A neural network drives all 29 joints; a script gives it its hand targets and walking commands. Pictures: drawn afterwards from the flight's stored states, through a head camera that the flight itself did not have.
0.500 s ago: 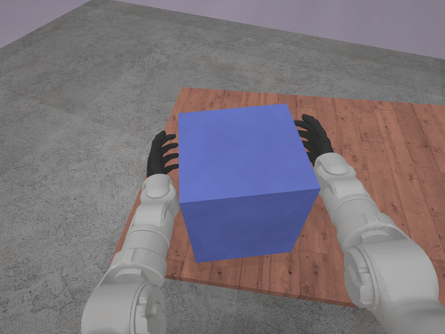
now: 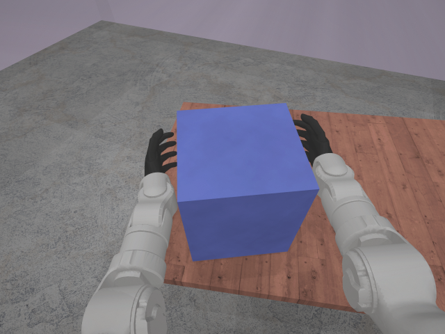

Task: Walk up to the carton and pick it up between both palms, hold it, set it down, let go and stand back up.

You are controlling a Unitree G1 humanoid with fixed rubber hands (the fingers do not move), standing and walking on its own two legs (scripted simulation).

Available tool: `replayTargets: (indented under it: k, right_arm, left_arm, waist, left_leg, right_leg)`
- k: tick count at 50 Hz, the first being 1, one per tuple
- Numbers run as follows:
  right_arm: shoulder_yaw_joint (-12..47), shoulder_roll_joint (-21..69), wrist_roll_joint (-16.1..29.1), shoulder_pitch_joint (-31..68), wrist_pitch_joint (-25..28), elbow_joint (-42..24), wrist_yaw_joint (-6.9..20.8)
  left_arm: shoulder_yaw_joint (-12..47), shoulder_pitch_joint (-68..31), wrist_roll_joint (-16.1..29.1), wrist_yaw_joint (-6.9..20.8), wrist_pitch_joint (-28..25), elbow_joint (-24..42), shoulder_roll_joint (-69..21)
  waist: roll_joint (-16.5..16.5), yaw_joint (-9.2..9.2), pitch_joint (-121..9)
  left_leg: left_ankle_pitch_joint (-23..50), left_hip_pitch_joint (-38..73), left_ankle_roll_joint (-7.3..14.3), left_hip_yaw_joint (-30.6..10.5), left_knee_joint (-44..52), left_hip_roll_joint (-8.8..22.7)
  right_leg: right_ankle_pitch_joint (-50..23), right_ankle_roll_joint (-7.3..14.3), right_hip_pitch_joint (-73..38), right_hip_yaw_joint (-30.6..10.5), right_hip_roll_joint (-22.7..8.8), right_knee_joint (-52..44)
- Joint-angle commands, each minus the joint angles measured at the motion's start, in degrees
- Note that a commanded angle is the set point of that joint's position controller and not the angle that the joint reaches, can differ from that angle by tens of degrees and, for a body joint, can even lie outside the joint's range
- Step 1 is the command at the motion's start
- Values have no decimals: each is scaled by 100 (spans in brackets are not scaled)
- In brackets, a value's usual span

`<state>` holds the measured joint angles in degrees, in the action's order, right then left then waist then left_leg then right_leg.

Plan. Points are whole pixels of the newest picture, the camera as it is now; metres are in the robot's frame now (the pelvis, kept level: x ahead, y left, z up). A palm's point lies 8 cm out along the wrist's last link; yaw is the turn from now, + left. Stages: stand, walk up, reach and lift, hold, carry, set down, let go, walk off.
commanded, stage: reach and lift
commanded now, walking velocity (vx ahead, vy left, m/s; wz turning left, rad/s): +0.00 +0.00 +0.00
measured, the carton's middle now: (236, 186) +0.42 +0.04 +0.04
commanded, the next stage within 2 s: none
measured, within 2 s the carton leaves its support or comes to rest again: neither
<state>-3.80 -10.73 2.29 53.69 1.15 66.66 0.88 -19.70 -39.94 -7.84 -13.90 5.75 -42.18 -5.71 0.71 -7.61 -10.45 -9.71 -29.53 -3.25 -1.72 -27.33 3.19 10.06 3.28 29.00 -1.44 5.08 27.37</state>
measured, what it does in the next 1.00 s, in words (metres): stands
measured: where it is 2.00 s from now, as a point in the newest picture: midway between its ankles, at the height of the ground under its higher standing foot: outside the picture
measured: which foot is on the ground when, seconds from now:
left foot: down 0.00-1.00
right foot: down 0.00-1.00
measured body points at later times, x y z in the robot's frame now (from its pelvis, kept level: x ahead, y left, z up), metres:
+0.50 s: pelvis +0.00 +0.00 +0.00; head +0.01 -0.01 +0.45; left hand +0.39 +0.21 +0.12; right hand +0.46 -0.09 +0.14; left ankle +0.03 +0.16 -0.73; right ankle +0.02 -0.08 -0.73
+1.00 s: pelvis -0.01 +0.02 +0.00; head -0.03 +0.02 +0.45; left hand +0.38 +0.23 +0.16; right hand +0.44 -0.06 +0.17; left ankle +0.03 +0.16 -0.73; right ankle +0.02 -0.08 -0.73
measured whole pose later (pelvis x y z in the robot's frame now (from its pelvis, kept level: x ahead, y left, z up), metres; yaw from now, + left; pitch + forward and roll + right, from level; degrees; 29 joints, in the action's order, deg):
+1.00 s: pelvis -0.01 +0.02 +0.00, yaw +1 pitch +8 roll -1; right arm -4.5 -5.4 3.7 53.0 -16.8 52.7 -6.8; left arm -18.6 -40.0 -7.3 -8.6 25.5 -29.6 -0.6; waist 0.2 -5.0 -11.9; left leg -9.3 -26.1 -2.0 -1.7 -27.3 1.7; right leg 9.1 1.5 24.4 -1.5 3.6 25.6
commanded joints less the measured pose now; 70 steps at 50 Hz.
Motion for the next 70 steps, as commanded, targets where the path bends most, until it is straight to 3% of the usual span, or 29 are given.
replayTargets:
  k: [1, 5, 12, 13, 17, 20, 22, 23, 25, 26, 27, 30, 32, 34, 39, 40, 41, 43, 48, 51, 54, 56, 57, 58, 62, 63, 66, 68, 70]
  right_arm:
    - [749, 4021, -61, 4030, 376, -1369, 626]
    - [575, 4239, -246, 4430, 302, -1742, 583]
    - [1105, 4706, 204, 4430, 220, -2295, 446]
    - [1172, 4683, 211, 4526, 179, -2204, 457]
    - [1263, 4714, 378, 4328, -27, -2649, 254]
    - [1410, 4961, 494, 4675, -140, -2813, 234]
    - [1363, 5004, 536, 4279, -409, -2770, 112]
    - [1318, 5033, 474, 4423, -391, -2650, 51]
    - [1140, 4900, 414, 3975, -563, -2555, -15]
    - [1309, 4917, 564, 4412, -529, -2782, 17]
    - [1405, 4944, 620, 4249, -561, -2821, 30]
    - [1330, 5083, 565, 4425, -688, -3293, -137]
    - [1670, 5323, 765, 4375, -740, -3796, -198]
    - [1509, 5180, 866, 4536, -819, -3792, -253]
    - [1386, 5189, 696, 4251, -1227, -3411, -359]
    - [1372, 5045, 665, 4110, -1260, -3142, -294]
    - [1154, 4913, 635, 4204, -1236, -3134, -254]
    - [896, 4887, 511, 3913, -1360, -2958, -338]
    - [660, 4923, 490, 4342, -1485, -2863, -312]
    - [1137, 5138, 901, 4764, -1452, -3573, -289]
    - [1132, 5082, 1101, 4891, -1521, -3666, -327]
    - [1180, 5038, 1145, 5019, -1569, -3794, -257]
    - [1106, 4904, 1082, 4867, -1659, -3320, -220]
    - [1380, 5285, 1293, 4803, -1721, -3794, -311]
    - [1210, 4949, 1184, 4979, -1874, -3372, -228]
    - [1068, 4932, 1178, 4644, -1949, -3305, -334]
    - [1315, 5147, 1311, 5495, -1964, -3964, -335]
    - [1474, 5348, 1428, 5204, -2048, -4373, -511]
    - [1329, 4979, 1444, 5608, -2037, -4213, -422]
  left_arm:
    - [1892, -4661, -3, 599, -7, 983, -3603]
    - [2002, -5147, 92, 661, 10, 1095, -3526]
    - [2572, -5515, 569, 631, 13, 1830, -3637]
    - [2616, -5422, 538, 595, 77, 1859, -3692]
    - [2864, -5217, 718, 690, 255, 1799, -3514]
    - [2875, -5803, 813, 721, 282, 2299, -3434]
    - [2913, -5519, 871, 823, 495, 2143, -3390]
    - [2593, -5778, 759, 844, 495, 2080, -3187]
    - [2861, -5601, 812, 928, 661, 2325, -3206]
    - [2849, -5426, 830, 933, 708, 2248, -3328]
    - [3183, -5271, 916, 891, 715, 2436, -3606]
    - [3376, -5735, 1047, 992, 817, 2671, -3394]
    - [3496, -5701, 1193, 1019, 811, 3059, -3365]
    - [3573, -5870, 1198, 991, 955, 3076, -3413]
    - [3365, -6011, 1158, 1091, 1222, 3063, -2981]
    - [3155, -5755, 986, 1043, 1256, 3059, -3031]
    - [3503, -6033, 1130, 1025, 1326, 3068, -3237]
    - [3524, -6136, 1204, 1137, 1425, 2988, -3035]
    - [3464, -6230, 1289, 1269, 1608, 2541, -2960]
    - [3986, -6351, 1564, 1152, 1635, 3102, -3387]
    - [4178, -6722, 1801, 1024, 1712, 3222, -3443]
    - [4054, -6818, 1692, 958, 1746, 3541, -3451]
    - [3692, -6638, 1495, 940, 1822, 2853, -3225]
    - [3966, -6891, 1726, 1000, 1811, 3560, -3204]
    - [3582, -6816, 1467, 1032, 1990, 3022, -3021]
    - [3567, -6417, 1419, 1120, 2094, 2847, -3006]
    - [3289, -6589, 1502, 1225, 2156, 2706, -2927]
    - [3601, -6649, 1710, 1286, 2134, 3211, -3040]
    - [3581, -6623, 1526, 1247, 2255, 3018, -3156]
  waist:
    - [-681, -206, -3698]
    - [-697, -92, -3843]
    - [-777, 72, -4802]
    - [-477, -16, -4624]
    - [-650, 221, -4732]
    - [-639, 129, -4815]
    - [-729, 417, -4436]
    - [-848, 322, -4159]
    - [-529, 686, -4085]
    - [-651, 398, -4414]
    - [-297, 459, -4721]
    - [-425, 796, -4402]
    - [-709, 740, -4850]
    - [-270, 869, -5139]
    - [-373, 982, -4241]
    - [-241, 805, -4140]
    - [-87, 1149, -4144]
    - [-174, 1350, -3768]
    - [-232, 1512, -3222]
    - [-90, 1287, -4154]
    - [227, 1455, -4479]
    - [445, 1230, -4277]
    - [226, 1190, -3640]
    - [25, 1250, -4019]
    - [235, 1157, -3484]
    - [211, 1367, -3546]
    - [-213, 1074, -3704]
    - [-184, 1335, -4302]
    - [225, 1300, -3950]
  left_leg:
    - [1229, 1397, 292, 278, 620, -245]
    - [752, 1312, 286, 292, 685, -267]
    - [1339, 1253, 284, 304, 411, -362]
    - [1448, 1308, 218, 284, 467, -372]
    - [1280, 1580, 214, 216, 388, -398]
    - [1154, 1161, 255, 206, 492, -447]
    - [1138, 1257, 271, 175, 466, -468]
    - [956, 1111, 309, 217, 548, -524]
    - [1128, 1336, 194, 174, 467, -519]
    - [1177, 1398, 234, 178, 426, -493]
    - [1496, 1602, 166, 121, 373, -467]
    - [1183, 1436, 160, 78, 367, -546]
    - [1519, 1489, 204, 68, 291, -593]
    - [1442, 1636, 128, 55, 216, -590]
    - [649, 1457, 219, 95, 499, -604]
    - [918, 1619, 166, 100, 513, -588]
    - [979, 1677, 85, 35, 515, -575]
    - [848, 1891, 72, 12, 462, -592]
    - [188, 1805, 127, -9, 620, -596]
    - [1108, 2379, -7, -111, 409, -526]
    - [1592, 2854, -196, -176, 218, -545]
    - [1622, 2854, -199, -148, 234, -555]
    - [974, 2598, -96, -171, 357, -549]
    - [1116, 2706, -35, -126, 320, -591]
    - [758, 2516, -46, -110, 508, -559]
    - [742, 2575, -17, -151, 433, -603]
    - [626, 2301, 183, -80, 554, -631]
    - [998, 2262, 145, -86, 384, -743]
    - [1122, 2446, 27, -191, 437, -683]
  right_leg:
    - [-1612, -542, -2628, 256, -361, -668]
    - [-872, -537, -2522, 213, -383, -750]
    - [-2207, -633, -3125, 163, -337, -523]
    - [-2178, -622, -2947, 189, -379, -523]
    - [-1944, -642, -3144, 156, -334, -645]
    - [-2129, -718, -3390, 65, -387, -459]
    - [-2291, -801, -3448, 76, -433, -515]
    - [-2110, -821, -3444, 27, -466, -601]
    - [-2350, -792, -3626, 101, -483, -551]
    - [-2311, -774, -3697, 102, -420, -511]
    - [-2523, -696, -3676, 155, -371, -456]
    - [-2481, -775, -3662, 150, -417, -522]
    - [-3154, -842, -4005, 83, -415, -429]
    - [-2761, -808, -3807, 120, -410, -424]
    - [-1836, -818, -3849, 61, -521, -620]
    - [-1909, -725, -3781, 143, -449, -566]
    - [-1799, -672, -3425, 284, -371, -576]
    - [-1642, -688, -3297, 293, -399, -700]
    - [-909, -662, -3125, 279, -445, -829]
    - [-1496, -542, -3110, 334, -274, -697]
    - [-1439, -496, -2633, 462, -152, -744]
    - [-1257, -440, -2512, 417, -170, -776]
    - [-769, -418, -2374, 412, -162, -894]
    - [-1209, -502, -2764, 303, -201, -819]
    - [-771, -468, -2573, 362, -200, -881]
    - [-949, -532, -2701, 320, -220, -888]
    - [-1024, -591, -3053, 206, -300, -904]
    - [-1879, -659, -3545, 119, -317, -756]
    - [-1518, -548, -3146, 246, -227, -758]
